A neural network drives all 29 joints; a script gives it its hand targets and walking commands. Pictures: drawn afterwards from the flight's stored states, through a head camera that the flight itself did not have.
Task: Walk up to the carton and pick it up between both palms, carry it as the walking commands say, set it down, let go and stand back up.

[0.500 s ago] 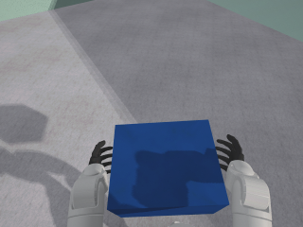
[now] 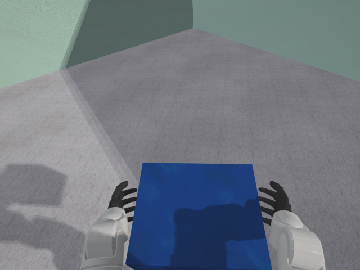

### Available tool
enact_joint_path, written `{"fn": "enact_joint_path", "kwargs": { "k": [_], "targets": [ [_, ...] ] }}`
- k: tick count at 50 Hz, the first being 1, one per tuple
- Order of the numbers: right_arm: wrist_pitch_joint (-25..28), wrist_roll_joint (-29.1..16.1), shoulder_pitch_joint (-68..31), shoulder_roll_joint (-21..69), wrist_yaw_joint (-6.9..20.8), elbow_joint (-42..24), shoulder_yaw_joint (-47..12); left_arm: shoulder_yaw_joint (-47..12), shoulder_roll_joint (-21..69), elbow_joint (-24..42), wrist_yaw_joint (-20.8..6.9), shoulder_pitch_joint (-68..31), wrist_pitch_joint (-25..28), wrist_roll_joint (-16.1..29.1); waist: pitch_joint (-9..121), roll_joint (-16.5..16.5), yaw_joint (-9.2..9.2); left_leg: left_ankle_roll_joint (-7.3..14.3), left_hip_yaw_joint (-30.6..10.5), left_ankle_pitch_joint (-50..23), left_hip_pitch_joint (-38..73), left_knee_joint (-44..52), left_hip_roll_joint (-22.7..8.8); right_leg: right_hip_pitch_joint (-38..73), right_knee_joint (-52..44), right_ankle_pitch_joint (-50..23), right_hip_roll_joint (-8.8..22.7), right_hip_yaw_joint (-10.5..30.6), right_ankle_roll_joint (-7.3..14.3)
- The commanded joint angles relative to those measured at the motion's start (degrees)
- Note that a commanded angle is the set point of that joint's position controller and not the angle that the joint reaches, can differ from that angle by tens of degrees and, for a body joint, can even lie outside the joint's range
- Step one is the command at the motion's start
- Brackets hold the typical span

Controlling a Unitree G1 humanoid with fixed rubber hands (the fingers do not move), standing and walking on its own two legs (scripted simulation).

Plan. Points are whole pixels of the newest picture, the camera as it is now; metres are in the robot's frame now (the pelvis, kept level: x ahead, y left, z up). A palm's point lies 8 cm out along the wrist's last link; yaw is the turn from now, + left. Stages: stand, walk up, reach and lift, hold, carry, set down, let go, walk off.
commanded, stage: carry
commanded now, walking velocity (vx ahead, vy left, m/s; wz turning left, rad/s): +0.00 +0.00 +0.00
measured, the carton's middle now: (196, 219) +0.28 -0.02 -0.04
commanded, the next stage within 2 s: none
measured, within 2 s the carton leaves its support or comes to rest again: neither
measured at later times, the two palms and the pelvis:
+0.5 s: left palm (173, 143) +0.51 +0.03 +0.01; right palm (289, 136) +0.49 -0.31 +0.02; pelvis +0.24 -0.12 -0.01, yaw +1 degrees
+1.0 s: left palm (197, 87) +0.85 -0.06 +0.00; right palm (280, 80) +0.84 -0.41 +0.00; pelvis +0.57 -0.21 -0.02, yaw -2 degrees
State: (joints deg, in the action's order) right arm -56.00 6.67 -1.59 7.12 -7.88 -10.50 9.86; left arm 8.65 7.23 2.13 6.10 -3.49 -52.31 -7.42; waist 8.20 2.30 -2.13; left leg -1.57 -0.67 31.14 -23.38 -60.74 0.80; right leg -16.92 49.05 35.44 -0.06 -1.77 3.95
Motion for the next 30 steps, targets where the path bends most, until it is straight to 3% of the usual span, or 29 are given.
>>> {"fn": "enact_joint_path", "kwargs": {
  "k": [1,2,3,4,5,6,7,8,9,10,11,12,13,14,15,16,17,18,19,20,21,22,24,25,26,27,28,29,30],
  "targets": [
    [9.8,-15.4,-33.2,38.2,14.4,8.9,-32.3,-24.9,34.3,7.9,-12.2,-35.1,9.5,12.3,0.6,-13.9,3.03,0.2,4.0,-3.1,-11.7,10.0,0.4,13.3,-15.5,-103.2,9.1,14.2,1.6],
    [10.5,-16.8,-29.8,41.8,14.6,4.7,-34.1,-31.1,37.8,17.8,-12.1,-38.2,10.1,16.1,3.3,-11.4,2.64,1.3,4.8,-5.3,-7.7,14.9,0.7,13.8,-12.7,-109.5,9.6,13.2,1.9],
    [11.6,-14.2,-28.7,39.0,14.5,10.5,-30.3,-28.3,36.2,7.3,-12.1,-32.1,10.1,13.3,6.3,-11.1,3.01,2.1,6.6,-8.7,-2.9,17.2,2.0,14.1,-10.4,-116.4,9.6,11.5,0.9],
    [12.8,-14.9,-30.4,40.1,14.6,6.1,-30.8,-31.4,38.0,13.4,-11.9,-35.4,10.8,15.7,11.7,-7.3,1.88,3.3,5.9,-19.3,6.1,22.4,1.4,11.7,-4.6,-112.8,9.4,9.6,0.2],
    [12.9,-12.5,-24.4,39.7,14.5,12.7,-27.2,-31.6,36.7,10.8,-12.0,-35.9,10.6,15.6,17.1,4.9,0.31,5.9,2.0,-51.0,23.3,23.5,-2.1,-0.3,8.3,-95.2,6.2,6.7,-2.6],
    [13.6,-14.4,-24.3,40.1,14.1,6.4,-29.2,-34.3,36.9,16.6,-11.7,-37.2,10.2,17.2,24.3,23.2,-1.63,14.7,-11.1,-97.3,40.6,17.4,-11.6,-15.9,27.9,-55.6,-1.4,4.0,-7.9],
    [11.7,-21.4,-23.0,50.9,12.7,-12.9,-39.6,-46.1,49.1,36.2,-11.8,-39.0,7.6,26.6,20.3,33.8,-3.25,22.1,-20.8,-111.7,52.8,16.8,-18.0,-37.3,42.9,-4.0,-8.1,5.6,-9.9],
    [10.6,-10.5,-15.8,41.1,13.4,7.2,-30.3,-38.6,38.4,16.1,-13.4,-35.1,7.4,18.9,14.6,35.7,-2.06,22.4,-25.0,-103.9,49.4,18.1,-21.7,-48.2,47.3,26.9,-4.7,14.2,-6.8],
    [12.8,-3.9,-16.7,34.9,13.8,25.1,-24.1,-31.5,29.7,0.7,-14.3,-36.5,10.1,13.7,8.9,22.6,-1.9,19.6,-24.8,-97.6,42.2,20.6,-19.3,-47.9,44.0,29.9,-3.5,16.4,-3.8],
    [12.2,-7.0,-19.6,38.6,12.8,10.4,-29.2,-36.1,34.0,14.0,-13.9,-40.2,10.1,19.2,4.9,12.5,-1.15,14.9,-23.3,-89.4,38.1,20.0,-18.8,-49.6,33.4,29.8,-2.2,15.9,-1.3],
    [12.9,-2.4,-17.8,33.4,13.0,21.4,-24.5,-29.5,28.2,1.9,-13.8,-35.7,11.5,14.1,5.4,7.2,0.01,11.6,-20.8,-83.3,36.4,17.0,-17.0,-49.2,20.4,27.6,0.1,13.0,0.1],
    [14.9,-6.4,-23.7,35.0,13.5,9.6,-30.4,-31.9,33.3,4.5,-14.8,-31.0,13.0,15.8,9.1,2.0,1.8,7.7,-12.0,-75.6,28.7,14.1,-13.4,-35.2,1.6,16.7,1.9,6.4,-0.7],
    [15.2,-11.1,-25.4,38.6,13.7,-0.1,-35.8,-35.2,38.4,12.4,-15.3,-30.0,13.2,18.9,16.4,-3.1,4.56,4.0,-0.7,-66.7,17.5,7.7,-8.6,-8.7,-14.0,-10.0,-0.2,-2.0,-2.5],
    [15.3,-13.6,-26.4,40.4,13.9,-0.7,-38.3,-34.2,38.6,13.1,-15.0,-28.2,13.4,18.3,18.2,-12.7,6.29,1.2,3.9,-45.0,3.1,-5.7,-6.7,10.1,-20.0,-48.9,2.1,3.0,-2.7],
    [16.5,-14.7,-31.4,40.4,14.4,-3.9,-41.0,-30.7,38.5,9.4,-15.4,-25.5,14.8,17.6,21.4,-30.4,4.34,-1.4,3.4,-1.4,-10.7,-13.8,1.4,26.6,-13.5,-104.7,8.8,14.7,-1.5],
    [15.7,-20.4,-36.5,43.3,13.2,-16.3,-43.8,-32.0,39.0,25.7,-13.9,-34.2,15.2,21.8,25.5,-32.4,2.34,-0.6,-1.8,2.7,-10.3,-17.8,2.5,30.1,-9.3,-126.0,12.4,21.4,0.3],
    [15.4,-17.6,-34.6,42.7,14.7,-8.7,-43.8,-30.2,39.8,10.3,-15.1,-24.9,14.1,16.0,23.1,-26.8,3.64,0.5,0.3,2.6,-10.0,-18.9,3.8,26.5,-12.7,-125.9,14.0,23.6,5.1],
    [14.5,-26.1,-35.2,47.3,14.1,-27.6,-49.8,-36.9,47.0,30.4,-13.8,-24.9,12.9,22.0,20.7,-19.0,2.84,-0.1,-1.7,2.5,-9.2,-14.8,1.3,23.2,-13.2,-105.2,12.0,23.6,4.7],
    [12.6,-23.0,-32.8,44.9,14.7,-18.9,-47.3,-33.6,43.8,21.0,-13.2,-21.2,11.0,17.1,17.6,-15.2,3.37,0.2,0.2,2.7,-10.1,-8.9,0.0,20.4,-15.4,-95.5,12.4,23.4,5.3],
    [10.5,-27.6,-36.4,48.9,14.3,-28.6,-51.3,-39.6,47.9,33.4,-12.2,-26.8,8.9,21.0,13.4,-13.7,3.6,0.1,0.7,4.5,-15.7,-8.8,0.0,22.0,-14.7,-93.6,11.2,23.4,5.0],
    [8.5,-23.8,-30.7,45.7,14.4,-17.0,-47.0,-35.6,42.3,24.3,-11.3,-23.1,7.0,16.3,12.7,-12.8,4.41,0.1,1.8,6.2,-19.3,-8.0,0.2,23.7,-13.6,-98.9,12.8,24.8,6.9],
    [8.2,-23.0,-31.1,45.1,14.1,-16.5,-46.5,-35.4,41.0,25.3,-11.0,-23.8,6.8,16.0,13.5,-16.4,4.97,0.8,2.7,4.7,-22.4,-7.6,0.7,28.1,-12.6,-106.2,12.9,22.7,6.6],
    [8.8,-15.3,-23.0,34.3,14.7,1.5,-37.9,-28.0,29.8,10.1,-10.6,-17.8,8.1,8.7,17.3,-11.7,5.97,2.1,4.1,0.9,-23.4,-2.0,1.7,34.5,-10.4,-113.2,13.4,20.4,6.9],
    [9.8,-17.0,-22.4,35.9,14.4,-6.3,-39.3,-31.4,32.8,17.0,-10.7,-18.6,8.6,11.8,17.6,-10.7,5.99,2.5,5.5,-0.4,-24.0,1.0,2.1,37.2,-8.6,-114.0,12.1,18.5,6.4],
    [10.2,-16.8,-22.1,35.9,14.5,-4.7,-38.6,-32.1,31.1,19.4,-10.7,-20.6,8.9,12.4,16.3,-10.0,5.87,3.0,7.0,-2.1,-23.4,4.5,3.4,36.9,-8.5,-120.2,11.3,18.3,4.9],
    [11.0,-18.9,-25.3,39.0,14.1,-12.4,-40.6,-35.5,35.9,25.2,-10.6,-23.4,8.9,15.5,16.1,-7.9,5.14,3.8,8.3,-7.3,-17.2,9.6,4.1,32.3,-8.9,-121.1,9.3,14.2,2.4],
    [11.3,-14.9,-23.9,36.7,14.3,-2.2,-35.1,-33.1,33.0,19.1,-11.3,-27.0,9.1,13.9,16.9,-3.5,3.86,4.6,9.8,-11.3,-7.1,16.8,5.5,25.6,-4.7,-123.3,8.0,10.2,0.8],
    [12.2,-15.4,-24.8,36.6,13.9,-4.3,-34.6,-33.5,32.5,21.6,-11.3,-29.0,9.4,15.3,18.6,-0.8,1.86,6.2,7.0,-19.9,8.6,22.6,3.9,12.7,3.1,-117.5,7.9,10.2,-1.0],
    [12.2,-13.5,-21.0,36.4,13.3,-1.6,-32.3,-34.6,33.2,21.3,-11.1,-30.8,9.0,16.2,22.9,7.6,-0.61,10.4,0.1,-57.6,29.8,25.2,-1.3,-4.1,19.2,-99.4,4.8,7.0,-5.2]
  ]
}}
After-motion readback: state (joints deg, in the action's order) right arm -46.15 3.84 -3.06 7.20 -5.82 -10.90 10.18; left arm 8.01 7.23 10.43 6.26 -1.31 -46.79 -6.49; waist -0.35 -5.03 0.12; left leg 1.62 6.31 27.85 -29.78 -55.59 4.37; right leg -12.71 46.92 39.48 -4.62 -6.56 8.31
